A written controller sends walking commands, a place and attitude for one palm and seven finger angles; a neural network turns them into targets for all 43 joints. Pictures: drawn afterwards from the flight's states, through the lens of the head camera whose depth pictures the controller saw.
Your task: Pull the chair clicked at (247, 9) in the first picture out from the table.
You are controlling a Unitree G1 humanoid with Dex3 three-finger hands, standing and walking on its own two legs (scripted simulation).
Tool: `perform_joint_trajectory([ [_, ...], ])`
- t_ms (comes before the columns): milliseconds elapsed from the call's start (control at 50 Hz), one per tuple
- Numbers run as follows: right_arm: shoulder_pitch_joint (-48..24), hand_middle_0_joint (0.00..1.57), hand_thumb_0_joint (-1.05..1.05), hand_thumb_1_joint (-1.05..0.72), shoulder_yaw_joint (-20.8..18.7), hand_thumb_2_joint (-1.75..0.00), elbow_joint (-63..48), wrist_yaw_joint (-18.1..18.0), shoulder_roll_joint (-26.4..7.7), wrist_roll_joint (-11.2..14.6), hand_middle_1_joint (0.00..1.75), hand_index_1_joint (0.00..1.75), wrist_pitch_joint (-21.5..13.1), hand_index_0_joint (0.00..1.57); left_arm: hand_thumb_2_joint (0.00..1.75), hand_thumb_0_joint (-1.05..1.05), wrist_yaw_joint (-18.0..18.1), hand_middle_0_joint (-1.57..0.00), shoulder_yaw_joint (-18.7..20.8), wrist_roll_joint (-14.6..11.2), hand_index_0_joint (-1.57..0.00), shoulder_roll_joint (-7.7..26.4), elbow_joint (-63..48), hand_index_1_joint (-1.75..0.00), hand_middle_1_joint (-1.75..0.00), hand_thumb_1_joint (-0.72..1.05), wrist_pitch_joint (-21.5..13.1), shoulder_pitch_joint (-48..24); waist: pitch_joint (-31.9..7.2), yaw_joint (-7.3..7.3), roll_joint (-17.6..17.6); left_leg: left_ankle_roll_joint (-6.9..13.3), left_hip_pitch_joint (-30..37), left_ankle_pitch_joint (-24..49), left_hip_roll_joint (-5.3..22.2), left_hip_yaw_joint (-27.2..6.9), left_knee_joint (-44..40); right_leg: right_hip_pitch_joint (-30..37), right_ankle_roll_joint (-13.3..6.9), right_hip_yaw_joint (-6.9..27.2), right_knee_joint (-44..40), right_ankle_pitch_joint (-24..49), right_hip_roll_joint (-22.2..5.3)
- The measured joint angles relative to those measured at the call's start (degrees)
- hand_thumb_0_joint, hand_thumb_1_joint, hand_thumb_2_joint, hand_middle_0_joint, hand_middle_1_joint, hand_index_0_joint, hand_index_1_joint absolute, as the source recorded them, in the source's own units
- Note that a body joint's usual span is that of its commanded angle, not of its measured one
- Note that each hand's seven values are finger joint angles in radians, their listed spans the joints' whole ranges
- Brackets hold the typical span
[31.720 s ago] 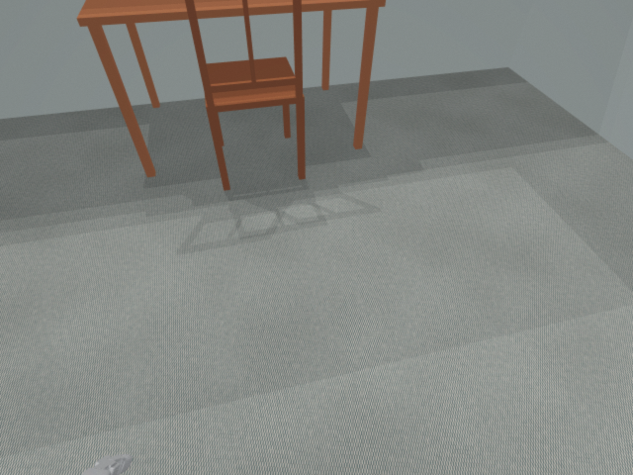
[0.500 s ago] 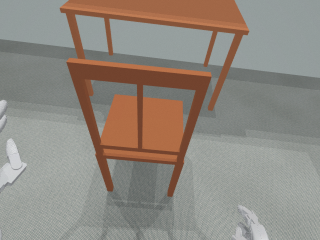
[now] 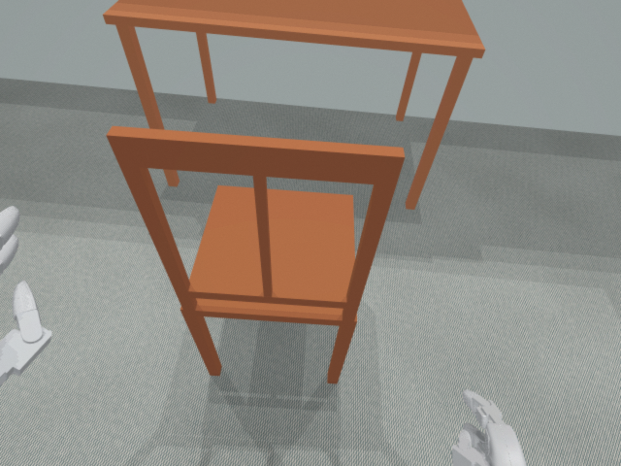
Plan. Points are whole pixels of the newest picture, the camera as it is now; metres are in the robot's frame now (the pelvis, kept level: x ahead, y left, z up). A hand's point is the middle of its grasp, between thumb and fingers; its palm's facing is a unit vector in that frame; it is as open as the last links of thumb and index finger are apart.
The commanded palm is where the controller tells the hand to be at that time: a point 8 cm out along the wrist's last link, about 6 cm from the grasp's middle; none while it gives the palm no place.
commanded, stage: stop stepping back and stand still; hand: left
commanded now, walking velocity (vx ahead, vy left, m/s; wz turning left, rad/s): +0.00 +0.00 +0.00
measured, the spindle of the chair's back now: (264, 244) +0.49 +0.11 -0.07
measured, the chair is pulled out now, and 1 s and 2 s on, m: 0.64 0.64 0.64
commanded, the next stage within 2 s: let the arm hang, fingers relaxed in 0.12 s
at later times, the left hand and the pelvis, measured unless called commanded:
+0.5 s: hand out of the picture +0.05 +0.16 -0.17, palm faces +0.07 -0.99 -0.15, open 7.1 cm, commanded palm none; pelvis -0.03 -0.01 -0.01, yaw +2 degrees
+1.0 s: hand out of the picture -0.06 +0.15 -0.18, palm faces +0.05 -0.97 -0.22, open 7.3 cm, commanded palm none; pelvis -0.04 -0.03 -0.01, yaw +2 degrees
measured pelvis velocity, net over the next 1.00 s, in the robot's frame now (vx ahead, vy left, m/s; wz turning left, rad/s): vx -0.04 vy -0.03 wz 0.03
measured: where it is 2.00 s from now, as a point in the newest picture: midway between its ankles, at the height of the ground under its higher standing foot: outside the picture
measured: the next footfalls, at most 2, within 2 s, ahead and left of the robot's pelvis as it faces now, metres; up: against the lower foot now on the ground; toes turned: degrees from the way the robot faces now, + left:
none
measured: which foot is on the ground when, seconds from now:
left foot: down 0.00-1.00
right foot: down 0.00-1.00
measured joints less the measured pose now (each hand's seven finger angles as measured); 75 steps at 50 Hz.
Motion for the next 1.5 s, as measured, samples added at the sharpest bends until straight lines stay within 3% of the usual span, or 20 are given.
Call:
perform_joint_trajectory([
  [220,0.61,0.20,0.02,-0.90,-0.49,-0.90,-0.72,0.05,-0.66,0.41,0.30,0.30,1.00,0.20,0.90,0.01,0.01,-0.21,1.35,-0.38,-0.21,1.01,1.78,-0.30,-0.30,0.89,0.09,1.32,-0.72,-0.77,0.76,-0.14,-0.36,0.59,0.35,0.29,-0.47,-0.32,-0.13,0.29,-0.84,0.92,0.35],
  [260,0.65,0.20,0.01,-0.90,-1.22,-0.90,1.79,2.36,-1.92,-0.17,0.30,0.30,-0.54,0.20,0.90,0.01,-2.36,-0.21,-2.39,2.10,-0.21,1.16,9.69,-0.30,-0.30,0.89,0.27,-3.11,-2.03,-0.20,1.74,0.05,-3.22,0.25,-0.24,-0.29,1.72,-3.45,-0.16,-0.54,2.58,-0.06,-0.31],
  [300,-0.12,0.20,0.01,-0.90,-1.30,-0.90,4.88,3.75,-3.29,-0.91,0.30,0.30,0.72,0.20,0.90,0.00,-4.95,-0.20,-7.63,3.23,-0.21,-1.07,22.79,-0.30,-0.30,0.90,4.92,-9.08,-3.20,0.27,2.99,0.36,-5.50,-0.39,-1.23,-0.55,4.03,-6.14,0.17,-0.81,6.30,-2.06,-1.33],
  [360,-0.62,0.20,0.01,-0.91,-0.61,-0.90,8.07,4.37,-3.46,-2.00,0.30,0.30,3.33,0.20,0.90,0.00,-6.76,-0.19,-14.03,3.98,-0.20,-6.50,43.76,-0.30,-0.30,0.91,11.70,-14.91,-3.70,-0.15,4.28,0.67,-7.09,-1.24,-1.92,-0.71,6.42,-8.13,0.55,-0.90,9.80,-3.57,-2.05],
  [420,0.49,0.20,0.01,-0.91,0.73,-0.90,10.17,4.51,-1.38,-2.40,0.30,0.30,4.95,0.20,0.90,0.01,-7.77,-0.19,-19.20,4.29,-0.20,-10.86,58.88,-0.30,-0.30,0.91,15.08,-16.27,-2.39,-0.76,2.41,0.47,-6.36,-1.25,-2.16,-0.59,6.69,-8.06,0.04,-0.74,11.44,-4.32,-2.29],
  [480,2.55,0.20,0.01,-0.91,2.03,-0.90,12.70,4.39,0.94,-2.44,0.30,0.30,5.64,0.20,0.90,0.01,-8.21,-0.19,-22.68,3.73,-0.20,-14.35,68.63,-0.30,-0.30,0.92,15.86,-15.26,-0.74,-0.67,-0.53,0.00,-5.04,-0.72,-1.75,-0.74,5.92,-6.90,-0.36,-0.88,11.02,-3.99,-1.88],
  [520,4.18,0.20,0.01,-0.92,1.56,-0.90,14.28,3.54,1.82,-2.12,0.30,0.30,5.74,0.20,0.90,-0.03,-6.64,-0.20,-20.84,2.74,-0.21,-14.39,71.37,-0.30,-0.30,1.00,14.58,-15.66,0.18,0.12,-1.76,-0.41,-4.88,-0.14,-1.23,-1.52,5.50,-6.11,-0.72,-1.68,9.73,-3.13,-1.36],
  [580,5.70,0.20,0.00,-0.94,1.02,-0.90,16.59,3.20,1.12,-2.34,0.30,0.30,6.34,0.20,0.90,-0.05,-7.16,-0.21,-21.48,3.29,-0.21,-12.44,75.35,-0.30,-0.30,1.03,14.03,-15.86,0.91,0.90,-1.68,-0.84,-4.77,0.71,-0.49,-2.16,4.85,-5.17,-1.26,-2.35,7.55,-1.57,-0.58],
  [780,9.90,0.20,0.01,-0.92,0.04,-0.90,20.36,3.08,-0.02,-2.40,0.30,0.30,7.02,0.20,0.90,-0.01,-7.80,-0.20,-22.12,3.49,-0.20,-10.71,85.21,-0.30,-0.30,0.94,14.24,-12.91,0.39,0.73,2.07,-0.88,-5.32,2.13,-0.22,-2.09,3.40,-5.87,-1.77,-2.29,6.21,-0.12,-0.27],
  [1100,10.72,0.20,0.01,-0.91,1.33,-0.90,24.25,2.52,4.46,-2.00,0.30,0.30,5.67,0.20,0.90,0.00,-7.32,-0.20,-23.19,3.14,-0.20,-15.42,88.31,-0.30,-0.30,0.91,12.96,-15.44,-0.48,0.49,1.71,-1.76,-4.34,2.35,0.15,-2.05,2.51,-5.67,-2.39,-2.24,6.86,-0.72,0.06],
  [1500,8.95,0.20,0.01,-0.91,0.76,-0.90,24.25,1.95,4.53,-2.03,0.29,0.30,5.48,0.20,0.90,0.00,-7.18,-0.20,-22.42,3.08,-0.20,-15.54,88.75,-0.30,-0.30,0.91,12.79,-15.75,0.40,0.70,1.43,-2.04,-4.12,2.42,0.39,-2.45,2.14,-5.23,-2.63,-2.63,6.26,-0.62,0.30],
])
